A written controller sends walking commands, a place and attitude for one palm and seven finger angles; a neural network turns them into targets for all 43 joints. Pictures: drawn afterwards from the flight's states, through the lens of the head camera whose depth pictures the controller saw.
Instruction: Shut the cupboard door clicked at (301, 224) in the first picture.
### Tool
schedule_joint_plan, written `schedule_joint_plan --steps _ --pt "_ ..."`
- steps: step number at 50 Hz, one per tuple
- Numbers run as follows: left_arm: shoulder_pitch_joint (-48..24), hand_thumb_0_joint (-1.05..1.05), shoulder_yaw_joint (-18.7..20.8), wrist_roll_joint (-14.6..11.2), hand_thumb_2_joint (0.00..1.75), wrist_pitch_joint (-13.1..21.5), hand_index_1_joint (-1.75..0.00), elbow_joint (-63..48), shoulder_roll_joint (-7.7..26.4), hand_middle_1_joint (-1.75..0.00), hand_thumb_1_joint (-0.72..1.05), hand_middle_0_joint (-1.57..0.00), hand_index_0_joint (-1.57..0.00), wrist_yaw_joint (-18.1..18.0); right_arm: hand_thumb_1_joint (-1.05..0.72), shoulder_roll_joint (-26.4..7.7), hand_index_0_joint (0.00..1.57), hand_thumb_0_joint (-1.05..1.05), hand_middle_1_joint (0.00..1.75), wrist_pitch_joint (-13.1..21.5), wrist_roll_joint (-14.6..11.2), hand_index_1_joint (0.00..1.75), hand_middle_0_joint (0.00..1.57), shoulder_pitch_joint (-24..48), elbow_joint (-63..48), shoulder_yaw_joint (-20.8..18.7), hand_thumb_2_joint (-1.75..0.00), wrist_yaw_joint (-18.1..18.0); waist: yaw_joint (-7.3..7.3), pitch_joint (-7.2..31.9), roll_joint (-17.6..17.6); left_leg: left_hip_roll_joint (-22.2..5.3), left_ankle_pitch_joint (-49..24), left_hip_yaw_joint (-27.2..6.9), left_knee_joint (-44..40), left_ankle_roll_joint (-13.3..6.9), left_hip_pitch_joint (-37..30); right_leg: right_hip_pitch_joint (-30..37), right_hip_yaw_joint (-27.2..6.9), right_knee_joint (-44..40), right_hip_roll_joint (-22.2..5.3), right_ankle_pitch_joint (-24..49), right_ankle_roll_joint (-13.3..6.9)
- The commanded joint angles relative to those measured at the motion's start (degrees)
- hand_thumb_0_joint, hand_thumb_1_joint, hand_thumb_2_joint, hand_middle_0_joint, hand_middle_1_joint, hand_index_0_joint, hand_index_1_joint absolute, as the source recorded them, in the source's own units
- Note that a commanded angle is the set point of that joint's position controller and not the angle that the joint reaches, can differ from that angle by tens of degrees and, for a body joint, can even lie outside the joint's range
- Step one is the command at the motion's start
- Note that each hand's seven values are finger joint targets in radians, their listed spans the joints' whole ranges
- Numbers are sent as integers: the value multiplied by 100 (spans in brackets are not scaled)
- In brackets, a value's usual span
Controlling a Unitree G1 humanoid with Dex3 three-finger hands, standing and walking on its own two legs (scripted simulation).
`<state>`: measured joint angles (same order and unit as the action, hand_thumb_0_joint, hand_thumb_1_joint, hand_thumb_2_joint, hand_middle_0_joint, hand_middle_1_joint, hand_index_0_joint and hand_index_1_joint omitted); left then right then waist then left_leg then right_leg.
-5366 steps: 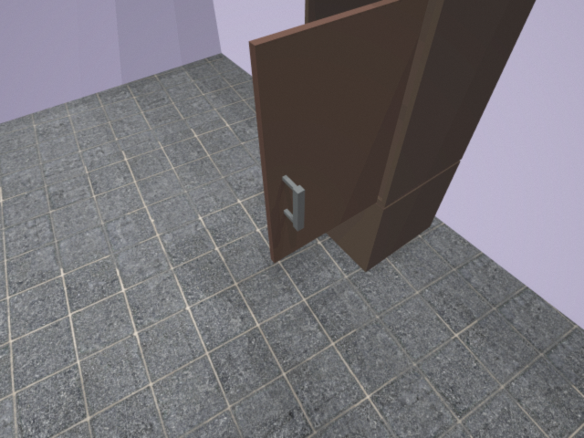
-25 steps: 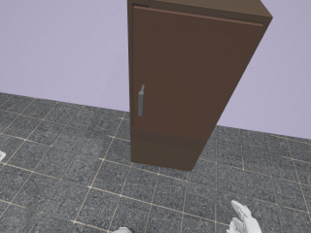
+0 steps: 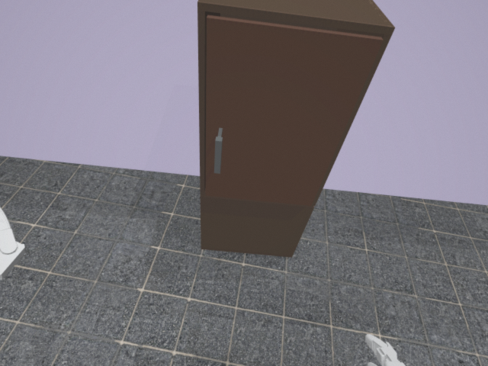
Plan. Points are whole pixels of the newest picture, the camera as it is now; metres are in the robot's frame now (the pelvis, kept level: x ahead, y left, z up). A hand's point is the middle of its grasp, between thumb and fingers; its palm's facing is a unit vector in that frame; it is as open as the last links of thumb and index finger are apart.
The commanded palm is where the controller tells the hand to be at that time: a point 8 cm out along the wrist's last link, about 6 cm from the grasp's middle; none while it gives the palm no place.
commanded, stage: stop stepping back and stand still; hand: left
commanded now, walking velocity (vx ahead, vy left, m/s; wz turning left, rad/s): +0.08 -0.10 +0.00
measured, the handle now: (218, 151) +0.70 +0.09 -0.10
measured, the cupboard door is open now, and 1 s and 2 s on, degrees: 0 0 0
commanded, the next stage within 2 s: let the arm hang, fingers relaxed in 0.66 s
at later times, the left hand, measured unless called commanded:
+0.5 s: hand (4, 253) +0.20 +0.28 +0.17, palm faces +0.36 -0.84 -0.41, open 7.4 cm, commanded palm +0.14 +0.33 +0.17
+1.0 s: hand out of the picture +0.10 +0.23 -0.16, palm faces -0.15 -0.96 -0.25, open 7.4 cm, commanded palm none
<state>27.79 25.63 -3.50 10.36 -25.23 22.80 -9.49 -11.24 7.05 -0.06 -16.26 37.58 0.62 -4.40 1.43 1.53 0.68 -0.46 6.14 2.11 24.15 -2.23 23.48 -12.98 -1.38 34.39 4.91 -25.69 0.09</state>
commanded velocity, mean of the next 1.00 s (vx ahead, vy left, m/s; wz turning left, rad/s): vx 0.03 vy -0.04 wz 0.00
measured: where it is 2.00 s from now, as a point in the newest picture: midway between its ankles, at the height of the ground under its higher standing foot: outside the picture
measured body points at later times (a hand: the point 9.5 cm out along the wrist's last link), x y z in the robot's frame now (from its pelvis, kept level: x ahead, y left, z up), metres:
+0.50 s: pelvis -0.02 +0.04 +0.00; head -0.03 +0.06 +0.45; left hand +0.17 +0.33 +0.19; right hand +0.10 -0.19 -0.08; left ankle +0.08 +0.09 -0.74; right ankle -0.06 -0.04 -0.73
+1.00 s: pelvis -0.03 +0.04 -0.02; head -0.01 +0.04 +0.43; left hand +0.11 +0.28 -0.14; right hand +0.07 -0.23 -0.13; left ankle +0.09 +0.08 -0.74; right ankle -0.08 -0.10 -0.73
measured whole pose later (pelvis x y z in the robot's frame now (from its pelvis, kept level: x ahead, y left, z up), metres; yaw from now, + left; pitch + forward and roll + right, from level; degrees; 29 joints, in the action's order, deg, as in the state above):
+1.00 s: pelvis -0.03 +0.04 -0.02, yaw -5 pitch +1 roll +1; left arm 15.3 0.1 1.4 -5.4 38.9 15.0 0.6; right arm -15.8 0.4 1.6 -8.6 46.7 1.7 -0.1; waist 2.6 -1.1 1.7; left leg 4.5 3.3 8.0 24.7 -6.6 22.9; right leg -18.1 -3.9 43.6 -1.6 -26.3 -1.5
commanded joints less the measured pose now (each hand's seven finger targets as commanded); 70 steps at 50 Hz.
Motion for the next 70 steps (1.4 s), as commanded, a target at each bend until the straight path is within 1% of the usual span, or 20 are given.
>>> schedule_joint_plan --steps 1,4,7,10,13,16,18,25,31,34,37,38,39,43,49,53,55,57,59,70 --pt "317 0 396 15 90 368 -30 -2315 1159 -30 90 -20 -20 -31 -90 -735 20 0 30 433 38 30 20 661 -1136 -259 -90 49 -115 962 -1312 -672 2403 -703 -1373 566 -691 705 387 -934 59 295 -179" --pt "669 0 962 -8 90 280 -30 -2057 1667 -30 90 -20 -20 -98 -90 -731 20 0 30 242 165 30 20 579 -1040 -258 -90 59 -49 894 -843 -325 1642 -224 -232 496 -812 350 -100 -1661 -638 213 -506" --pt "619 0 783 -114 90 100 -30 -1210 1252 -30 90 -20 -20 -108 -90 -742 20 0 30 31 84 30 20 553 -913 -338 -90 5 -15 419 459 -118 1424 -314 1412 462 -1497 -1571 -1104 -2267 -1397 -1367 -968" --pt "12 0 564 -51 90 38 -30 -1127 1152 -30 90 -20 -20 -144 -90 -765 20 0 30 -142 33 30 20 650 -872 -284 -90 -3 106 -389 729 -223 1246 -513 2068 328 -854 -1948 -1282 -2164 -1705 -1362 -1124" --pt "-832 0 319 51 90 155 -30 -1067 1128 -30 90 -20 -20 -123 -90 -842 20 0 30 28 5 30 20 767 -819 -192 -90 -81 110 -812 -450 -414 1604 -874 362 128 -832 -1643 -553 -1173 -854 -626 -539" --pt "-932 0 391 105 90 260 -30 -1506 1199 -30 90 -20 -20 -83 -90 -813 20 0 30 241 72 30 20 867 -920 -139 -90 -91 -72 -486 -2008 -1478 4663 -2846 -2488 513 103 -498 177 1031 128 -364 -100" --pt "-750 0 358 54 90 210 -30 -1658 1183 -30 90 -20 -20 -45 -90 -696 20 0 30 324 140 30 20 786 -945 -204 -90 -14 -217 -202 -1285 -1383 3823 -2275 -2613 895 100 -8 238 1177 143 -184 -144" --pt "536 0 588 -23 90 87 -30 -1628 1228 -30 90 -20 -20 -41 -90 -642 20 0 30 56 117 30 20 630 -1109 -224 -90 81 -34 478 -606 -477 1684 -341 -535 546 -529 607 -73 -1586 -596 448 -516" --pt "182 0 406 -65 90 -39 -30 -1173 1013 -30 90 -20 -20 -97 -90 -726 20 0 30 -95 18 30 20 726 -1014 -260 -90 24 39 -48 193 -353 1008 -474 884 263 -1315 -1310 -991 -2067 -1351 -610 -821" --pt "-559 0 368 13 90 93 -30 -1504 1186 -30 90 -20 -20 -103 -90 -800 20 0 30 8 -11 30 20 861 -975 -227 -90 -52 27 -167 -389 -571 1109 -870 86 171 -1412 -1143 -540 -1571 -946 -115 -480" --pt "-568 0 341 96 90 150 -30 -1437 1141 -30 90 -20 -20 -127 -90 -774 20 0 30 112 52 30 20 886 -1017 -131 -90 -114 -117 -276 -1271 -1174 3415 -2021 -2033 406 -537 -245 122 -427 -164 -89 -155" --pt "-498 0 -1810 478 90 -641 -30 3055 -92 -30 90 -20 -20 663 -90 -2008 20 0 30 324 -18 30 20 989 90 -460 -90 326 221 -1138 -1217 -1228 1062 -2425 -843 55 -59 -1141 120 649 -584 484 -215" --pt "-426 0 -1765 509 90 -1112 -30 3308 -134 -30 90 -20 -20 803 -90 -1672 20 0 30 -46 26 30 20 550 181 -432 -90 320 104 -352 -652 -1257 -367 -1978 -695 125 -668 -1002 -180 865 -653 -23 -222" --pt "-532 0 -2031 473 90 -1257 -30 4224 -105 -30 90 -20 -20 914 -90 -1550 20 0 30 -349 119 30 20 603 35 -238 -90 273 -122 519 683 -1446 1087 -2293 -988 -294 -1016 -952 -375 1737 -555 -177 -99" --pt "-324 0 -2175 521 90 -1283 -30 6552 339 -30 90 -20 -20 937 -90 -1812 20 0 30 -620 182 30 20 858 671 -383 -90 358 -354 306 -860 -1029 2497 -1400 -1702 -57 -356 49 99 437 -460 -11 -237" --pt "-162 0 -2209 534 90 -1126 -30 7641 204 -30 90 -20 -20 925 -90 -1272 20 0 30 -735 112 30 20 770 1117 -399 -90 352 -201 203 -345 -92 1910 -425 -659 495 -702 -176 -853 -1670 -1045 -541 -724" --pt "-1148 0 -2271 478 90 -1007 -30 7773 54 -30 90 -20 -20 891 -90 -886 20 0 30 -773 93 30 20 549 1446 -398 -90 324 102 -230 412 141 739 -426 1215 209 -1488 -1528 -1569 -2610 -1760 -564 -1105" --pt "-1647 0 -2331 432 90 -893 -30 7958 -72 -30 90 -20 -20 866 -90 -866 20 0 30 -689 65 30 20 175 1736 -368 -90 303 329 -222 -56 -71 169 -629 904 39 -1696 -1183 -1035 -2035 -1506 954 -933" --pt "-1137 0 -2386 424 90 -869 -30 8389 -251 -30 90 -20 -20 857 -90 -1038 20 0 30 -607 44 30 20 140 1931 -336 -90 235 137 1 -363 -475 -539 -959 152 -45 -1910 -585 -623 -1595 -1027 1648 -477" --pt "-541 0 -2527 409 90 -1035 -30 9135 -709 -30 90 -20 -20 789 -90 -592 20 0 30 -735 82 30 20 -26 2467 -180 -90 197 -70 -576 150 -442 581 -983 -627 -15 -1326 -43 -428 -1894 -952 754 -327"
